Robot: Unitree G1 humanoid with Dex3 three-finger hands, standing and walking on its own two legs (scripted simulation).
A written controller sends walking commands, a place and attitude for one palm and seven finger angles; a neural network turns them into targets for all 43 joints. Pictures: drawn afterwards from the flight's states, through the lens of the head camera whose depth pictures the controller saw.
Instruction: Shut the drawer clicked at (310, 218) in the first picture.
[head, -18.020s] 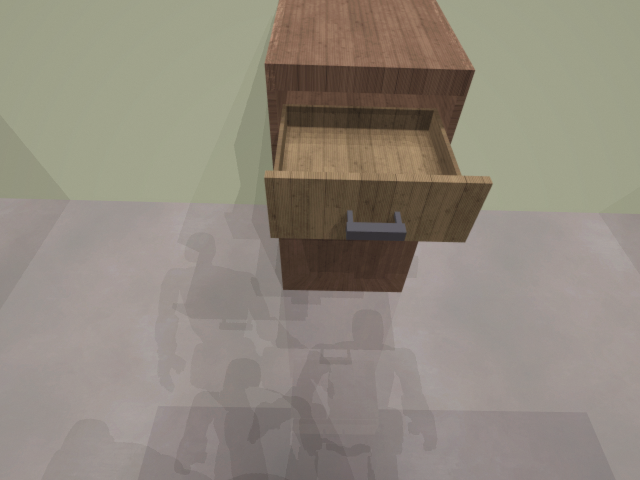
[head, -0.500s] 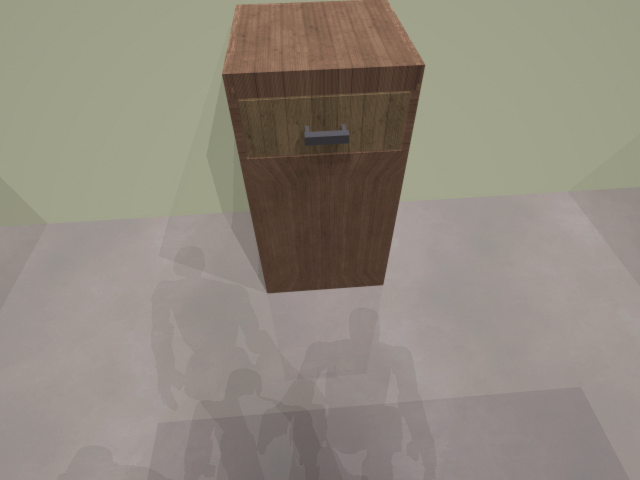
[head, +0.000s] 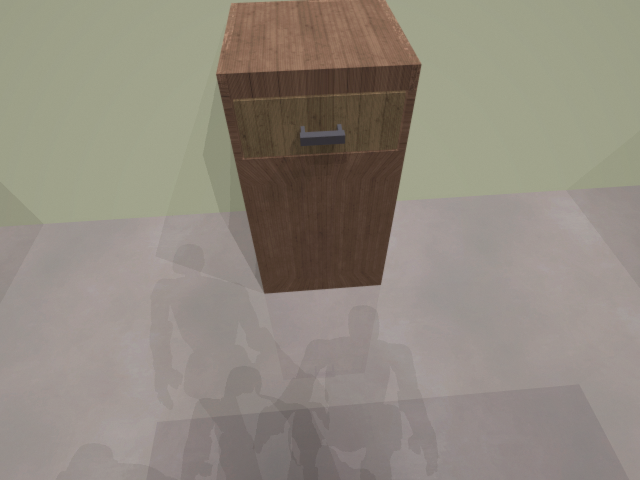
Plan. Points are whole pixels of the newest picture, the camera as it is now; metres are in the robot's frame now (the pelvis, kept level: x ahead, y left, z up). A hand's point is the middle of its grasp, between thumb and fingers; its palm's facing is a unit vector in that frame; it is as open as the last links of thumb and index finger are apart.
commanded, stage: look to check the result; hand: left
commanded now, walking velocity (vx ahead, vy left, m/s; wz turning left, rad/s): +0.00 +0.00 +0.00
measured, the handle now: (321, 133) +0.87 +0.04 -0.06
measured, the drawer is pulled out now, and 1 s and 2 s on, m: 0.00 0.00 0.00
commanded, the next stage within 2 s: stand and wait in 0.20 s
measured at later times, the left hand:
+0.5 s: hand out of the picture +0.06 +0.21 -0.16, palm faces +0.01 -0.96 -0.28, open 7.4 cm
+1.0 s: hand out of the picture +0.08 +0.24 -0.16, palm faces +0.01 -0.95 -0.31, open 7.4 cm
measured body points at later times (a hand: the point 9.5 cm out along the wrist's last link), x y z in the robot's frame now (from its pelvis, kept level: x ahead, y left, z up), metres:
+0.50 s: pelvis +0.00 +0.00 +0.00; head +0.02 -0.01 +0.45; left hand +0.06 +0.26 -0.14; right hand +0.03 -0.27 -0.15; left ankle -0.02 +0.10 -0.75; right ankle +0.02 -0.10 -0.75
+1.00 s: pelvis +0.01 +0.00 +0.00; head +0.02 +0.00 +0.45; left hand +0.08 +0.29 -0.13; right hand +0.06 -0.28 -0.14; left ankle -0.02 +0.10 -0.75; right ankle +0.02 -0.10 -0.75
